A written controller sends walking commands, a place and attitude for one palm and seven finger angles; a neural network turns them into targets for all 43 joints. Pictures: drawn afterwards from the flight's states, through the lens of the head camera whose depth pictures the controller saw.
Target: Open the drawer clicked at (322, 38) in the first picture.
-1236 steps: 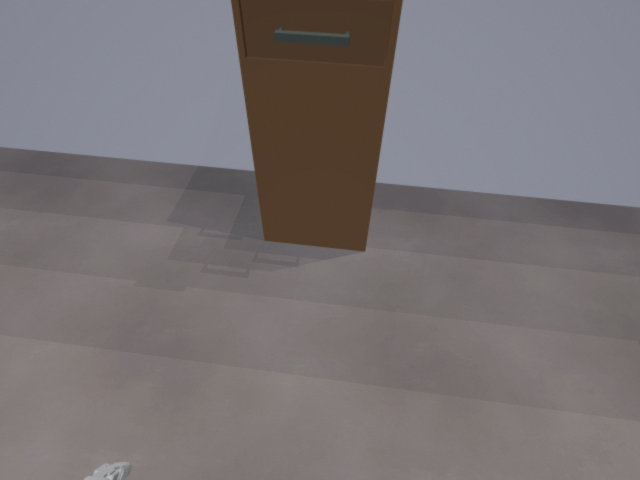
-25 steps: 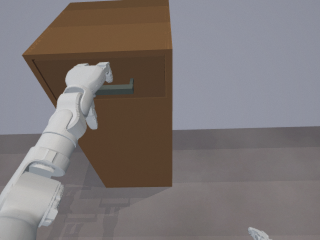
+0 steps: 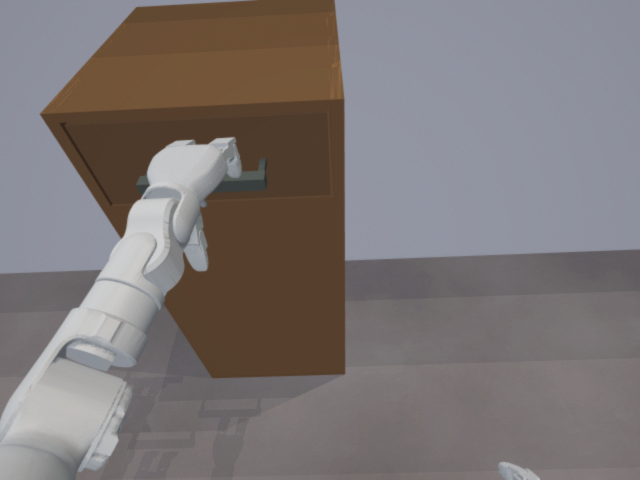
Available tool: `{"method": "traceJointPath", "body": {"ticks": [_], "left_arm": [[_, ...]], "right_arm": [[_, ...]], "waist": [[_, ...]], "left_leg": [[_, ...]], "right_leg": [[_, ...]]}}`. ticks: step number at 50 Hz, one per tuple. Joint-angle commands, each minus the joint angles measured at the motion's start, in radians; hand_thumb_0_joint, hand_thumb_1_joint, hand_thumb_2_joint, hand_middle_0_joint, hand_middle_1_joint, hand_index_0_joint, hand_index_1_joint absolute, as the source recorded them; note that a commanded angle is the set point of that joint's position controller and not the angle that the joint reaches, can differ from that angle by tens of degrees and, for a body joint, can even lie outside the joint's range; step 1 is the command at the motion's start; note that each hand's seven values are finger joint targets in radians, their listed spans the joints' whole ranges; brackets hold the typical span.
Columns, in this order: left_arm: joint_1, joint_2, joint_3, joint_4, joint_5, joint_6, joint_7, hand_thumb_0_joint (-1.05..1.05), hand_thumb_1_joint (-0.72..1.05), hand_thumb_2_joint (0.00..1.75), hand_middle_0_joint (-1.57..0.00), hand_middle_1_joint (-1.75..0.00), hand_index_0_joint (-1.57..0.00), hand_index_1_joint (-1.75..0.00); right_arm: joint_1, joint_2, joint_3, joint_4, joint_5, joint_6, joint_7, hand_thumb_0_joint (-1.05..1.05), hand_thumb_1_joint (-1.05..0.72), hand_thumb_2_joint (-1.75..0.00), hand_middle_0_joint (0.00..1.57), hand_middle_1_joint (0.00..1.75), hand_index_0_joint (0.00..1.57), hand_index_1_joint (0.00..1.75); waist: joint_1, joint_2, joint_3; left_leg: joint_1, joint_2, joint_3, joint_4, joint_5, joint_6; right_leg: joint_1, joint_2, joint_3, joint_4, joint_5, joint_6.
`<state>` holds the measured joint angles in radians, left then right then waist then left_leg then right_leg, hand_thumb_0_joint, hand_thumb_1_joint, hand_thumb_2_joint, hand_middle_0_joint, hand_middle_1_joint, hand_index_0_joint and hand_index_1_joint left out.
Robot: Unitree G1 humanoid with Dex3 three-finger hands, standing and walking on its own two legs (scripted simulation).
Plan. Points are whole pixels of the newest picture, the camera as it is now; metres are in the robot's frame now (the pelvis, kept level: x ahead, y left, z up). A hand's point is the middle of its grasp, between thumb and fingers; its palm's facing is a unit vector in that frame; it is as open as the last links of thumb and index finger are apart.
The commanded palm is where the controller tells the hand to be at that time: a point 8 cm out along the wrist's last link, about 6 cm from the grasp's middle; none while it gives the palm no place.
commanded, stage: re-aim the fingers above the handle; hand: left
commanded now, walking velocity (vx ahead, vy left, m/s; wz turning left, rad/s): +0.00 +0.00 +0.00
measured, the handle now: (205, 174) +0.53 +0.20 +0.10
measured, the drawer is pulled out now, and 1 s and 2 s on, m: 0.00 0.00 0.00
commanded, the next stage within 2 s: lower the fingers behind the handle in 0.12 s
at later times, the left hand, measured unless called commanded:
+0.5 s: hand (209, 226) +0.41 +0.16 +0.12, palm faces -0.13 -0.03 -0.99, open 13.8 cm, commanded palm +0.41 +0.20 +0.20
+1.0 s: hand (177, 223) +0.42 +0.21 +0.11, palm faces -0.11 -0.01 -0.99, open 14.0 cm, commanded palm +0.42 +0.20 +0.17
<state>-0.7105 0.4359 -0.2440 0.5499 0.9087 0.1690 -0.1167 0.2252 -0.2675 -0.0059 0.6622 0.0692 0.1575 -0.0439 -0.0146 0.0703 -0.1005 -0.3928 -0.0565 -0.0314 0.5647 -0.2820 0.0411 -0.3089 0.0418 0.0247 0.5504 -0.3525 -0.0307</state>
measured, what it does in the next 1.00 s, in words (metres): stands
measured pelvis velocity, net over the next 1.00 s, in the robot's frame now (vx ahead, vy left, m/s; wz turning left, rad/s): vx -0.01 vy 0.00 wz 0.01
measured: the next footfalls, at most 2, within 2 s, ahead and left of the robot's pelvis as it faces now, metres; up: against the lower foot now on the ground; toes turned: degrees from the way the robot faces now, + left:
none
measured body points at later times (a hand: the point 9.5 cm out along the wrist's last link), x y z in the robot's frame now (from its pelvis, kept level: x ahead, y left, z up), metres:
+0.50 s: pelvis -0.01 +0.00 +0.00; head +0.00 -0.03 +0.45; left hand +0.41 +0.16 +0.17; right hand +0.11 -0.27 -0.12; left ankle +0.00 +0.10 -0.73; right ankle -0.05 -0.10 -0.73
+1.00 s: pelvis -0.01 +0.00 +0.00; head +0.01 -0.01 +0.44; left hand +0.42 +0.21 +0.16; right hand +0.09 -0.27 -0.13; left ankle +0.00 +0.10 -0.73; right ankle -0.05 -0.10 -0.73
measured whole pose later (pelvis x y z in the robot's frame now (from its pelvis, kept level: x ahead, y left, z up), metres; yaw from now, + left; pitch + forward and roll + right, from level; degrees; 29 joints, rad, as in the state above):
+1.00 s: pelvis -0.01 +0.00 +0.00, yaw +1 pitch +7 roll -1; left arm -0.74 0.49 -0.21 0.71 0.95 0.02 -0.08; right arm 0.26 -0.27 -0.02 0.68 0.06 0.13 -0.08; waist -0.02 0.04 -0.10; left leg -0.46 -0.05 -0.05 0.62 -0.29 0.04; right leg -0.37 0.05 0.00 0.60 -0.36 -0.03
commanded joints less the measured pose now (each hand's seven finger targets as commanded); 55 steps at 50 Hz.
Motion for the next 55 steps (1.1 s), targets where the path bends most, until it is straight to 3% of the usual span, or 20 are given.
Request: {"method": "traceJointPath", "body": {"ticks": [1,3,4,7,10,14,19,22,26,29,32,34,37,39,42,44,47,48,51,55], "left_arm": [[-0.628,0.286,0.200,-0.262,0.029,-0.081,0.118,0.00,-0.50,0.30,-0.30,-1.20,-0.30,-1.20],[-0.629,0.304,0.239,-0.186,0.038,-0.070,0.169,0.00,-0.50,0.30,-0.30,-1.20,-0.30,-1.20],[-0.633,0.380,0.307,-0.150,0.042,-0.062,0.194,0.00,-0.50,0.30,-0.30,-1.20,-0.30,-1.20],[-0.590,0.337,0.271,-0.027,0.070,0.006,0.234,0.00,-0.50,0.30,-0.30,-1.20,-0.30,-1.20],[-0.491,0.267,0.194,0.068,0.084,0.095,0.197,0.00,-0.50,0.30,-0.30,-1.20,-0.30,-1.20],[-0.420,0.047,-0.017,0.056,0.047,0.154,0.044,0.00,-0.50,0.30,-0.30,-1.20,-0.30,-1.20],[-0.562,0.174,0.045,-0.197,0.011,-0.036,-0.068,0.00,-0.50,0.30,-0.30,-1.20,-0.30,-1.20],[-0.589,0.253,0.143,-0.296,0.018,-0.181,0.002,0.00,-0.50,0.30,-0.30,-1.20,-0.30,-1.20],[-0.584,0.365,0.314,-0.216,0.016,-0.236,0.179,0.00,-0.50,0.30,-0.30,-1.20,-0.30,-1.20],[-0.555,0.383,0.358,-0.101,0.044,-0.160,0.301,0.00,-0.50,0.30,-0.30,-1.20,-0.30,-1.20],[-0.502,0.295,0.258,0.049,0.093,-0.025,0.342,0.00,-0.50,0.30,-0.30,-1.20,-0.30,-1.20],[-0.445,0.253,0.208,0.132,0.113,0.064,0.314,0.00,-0.50,0.30,-0.30,-1.20,-0.30,-1.20],[-0.441,0.098,0.040,0.117,0.075,0.137,0.191,0.00,-0.50,0.30,-0.30,-1.20,-0.30,-1.20],[-0.456,0.061,-0.004,0.049,0.034,0.110,0.094,0.00,-0.50,0.30,-0.30,-1.20,-0.30,-1.20],[-0.518,0.176,0.069,-0.032,0.016,-0.028,0.009,0.00,-0.50,0.30,-0.30,-1.20,-0.30,-1.20],[-0.562,0.241,0.119,-0.136,0.025,-0.143,0.018,0.00,-0.50,0.30,-0.30,-1.20,-0.30,-1.20],[-0.478,0.112,0.043,-0.005,0.049,-0.193,0.048,0.00,-0.50,0.30,-0.30,-1.20,-0.30,-1.20],[-0.476,0.129,0.070,-0.005,0.043,-0.209,0.066,0.00,-0.50,0.30,-0.30,-1.20,-0.30,-1.20],[-0.536,0.170,0.132,-0.020,0.033,-0.234,0.143,0.00,-0.50,0.30,-0.30,-1.20,-0.30,-1.20],[-0.570,0.280,0.260,-0.082,0.075,-0.225,0.289,0.00,-0.50,0.30,-0.30,-1.20,-0.30,-1.20]], "right_arm": [[-0.063,-0.101,-0.039,-0.114,-0.013,-0.051,-0.014,0.00,-0.90,-0.90,0.20,0.30,0.20,0.30],[-0.073,-0.095,-0.031,-0.099,-0.014,-0.052,-0.012,0.00,-0.90,-0.90,0.20,0.30,0.20,0.30],[-0.077,-0.102,-0.028,-0.091,-0.017,-0.052,-0.012,0.00,-0.90,-0.90,0.20,0.30,0.20,0.30],[-0.100,-0.095,-0.019,-0.081,-0.015,-0.049,-0.009,0.00,-0.90,-0.90,0.20,0.30,0.20,0.30],[-0.106,-0.114,-0.022,-0.098,-0.010,-0.034,0.000,0.00,-0.90,-0.90,0.20,0.30,0.20,0.30],[-0.104,-0.131,-0.034,-0.141,0.003,-0.010,0.004,0.00,-0.90,-0.90,0.20,0.30,0.20,0.30],[-0.098,-0.129,-0.030,-0.157,-0.008,-0.031,-0.028,0.00,-0.90,-0.90,0.20,0.30,0.20,0.30],[-0.058,-0.104,-0.037,-0.142,-0.018,-0.051,-0.042,0.00,-0.90,-0.90,0.20,0.30,0.20,0.30],[-0.031,-0.090,-0.042,-0.103,-0.020,-0.068,-0.031,0.00,-0.90,-0.90,0.20,0.30,0.20,0.30],[-0.042,-0.092,-0.042,-0.077,-0.023,-0.071,-0.017,0.00,-0.90,-0.90,0.20,0.30,0.20,0.30],[-0.058,-0.099,-0.039,-0.059,-0.022,-0.064,-0.003,0.00,-0.90,-0.90,0.20,0.30,0.20,0.30],[-0.050,-0.118,-0.045,-0.064,-0.021,-0.050,0.005,0.00,-0.90,-0.90,0.20,0.30,0.20,0.30],[-0.044,-0.138,-0.052,-0.097,-0.007,-0.030,0.005,0.00,-0.90,-0.90,0.20,0.30,0.20,0.30],[-0.048,-0.146,-0.056,-0.119,-0.007,-0.028,-0.009,0.00,-0.90,-0.90,0.20,0.30,0.20,0.30],[-0.048,-0.141,-0.044,-0.118,-0.014,-0.038,-0.043,0.00,-0.90,-0.90,0.20,0.30,0.20,0.30],[-0.032,-0.126,-0.044,-0.115,-0.023,-0.047,-0.056,0.00,-0.90,-0.90,0.20,0.30,0.20,0.30],[0.009,-0.109,-0.045,-0.089,-0.016,-0.055,-0.046,0.00,-0.90,-0.90,0.20,0.30,0.20,0.30],[0.015,-0.111,-0.049,-0.091,-0.015,-0.057,-0.038,0.00,-0.90,-0.90,0.20,0.30,0.20,0.30],[0.027,-0.114,-0.061,-0.093,-0.019,-0.065,-0.025,0.00,-0.90,-0.90,0.20,0.30,0.20,0.30],[0.040,-0.106,-0.071,-0.098,-0.035,-0.070,-0.004,0.00,-0.90,-0.90,0.20,0.30,0.20,0.30]], "waist": [[0.003,-0.005,-0.367],[0.017,-0.026,-0.337],[0.034,-0.032,-0.350],[0.041,-0.072,-0.333],[0.035,-0.110,-0.347],[-0.038,-0.204,-0.262],[-0.050,-0.104,-0.283],[-0.017,0.014,-0.335],[0.020,-0.019,-0.314],[0.046,-0.038,-0.344],[0.037,-0.050,-0.342],[0.024,-0.073,-0.391],[-0.040,-0.141,-0.337],[-0.074,-0.194,-0.308],[-0.076,-0.186,-0.263],[-0.054,-0.086,-0.297],[-0.066,-0.048,-0.158],[-0.055,-0.037,-0.153],[-0.046,-0.035,-0.222],[0.004,0.024,-0.431]], "left_leg": [[0.290,0.028,0.002,-0.004,0.470,0.003],[0.249,0.028,0.011,-0.019,0.440,-0.005],[0.214,0.027,0.019,-0.029,0.419,-0.008],[0.171,0.029,0.036,-0.045,0.387,-0.012],[0.167,0.035,0.048,-0.052,0.385,-0.009],[0.191,0.029,0.044,-0.038,0.359,0.012],[0.227,0.012,0.021,-0.017,0.317,0.028],[0.274,0.011,0.008,0.002,0.351,0.021],[0.190,0.019,0.013,-0.001,0.345,0.001],[0.121,0.018,0.032,-0.017,0.329,-0.015],[0.102,0.026,0.054,-0.026,0.306,-0.018],[0.113,0.029,0.061,-0.023,0.330,-0.014],[0.145,0.029,0.057,-0.012,0.315,0.008],[0.164,0.023,0.045,-0.008,0.305,0.023],[0.141,0.007,0.033,0.000,0.265,0.034],[0.170,0.009,0.027,0.007,0.281,0.032],[0.155,0.022,0.014,0.018,0.233,0.018],[0.149,0.028,0.006,0.014,0.213,0.009],[0.150,0.031,0.003,0.030,0.217,0.003],[0.176,0.028,0.007,0.068,0.357,-0.009]], "right_leg": [[0.015,0.008,-0.029,-0.026,0.407,-0.023],[0.021,0.009,-0.036,-0.029,0.383,-0.025],[0.066,0.005,-0.028,-0.035,0.381,-0.025],[0.083,0.000,-0.029,-0.038,0.385,-0.018],[0.104,-0.007,-0.027,-0.044,0.410,-0.009],[0.047,-0.013,-0.029,-0.075,0.448,0.008],[0.030,-0.024,-0.001,-0.062,0.413,0.001],[-0.005,-0.007,-0.001,-0.040,0.369,-0.017],[0.000,0.007,-0.020,-0.023,0.337,-0.024],[0.049,0.006,-0.019,-0.019,0.330,-0.023],[0.037,0.004,-0.020,-0.024,0.328,-0.014],[0.073,0.003,-0.018,-0.028,0.368,-0.011],[0.030,-0.002,-0.020,-0.051,0.410,0.006],[0.025,-0.008,-0.018,-0.067,0.434,0.014],[0.020,-0.020,0.003,-0.056,0.442,0.019],[0.016,-0.018,0.013,-0.045,0.411,0.004],[-0.151,0.000,-0.017,-0.040,0.266,-0.009],[-0.173,0.005,-0.025,-0.035,0.218,-0.015],[-0.182,0.007,-0.028,-0.008,0.199,-0.021],[-0.108,0.014,-0.028,0.051,0.306,-0.028]]}}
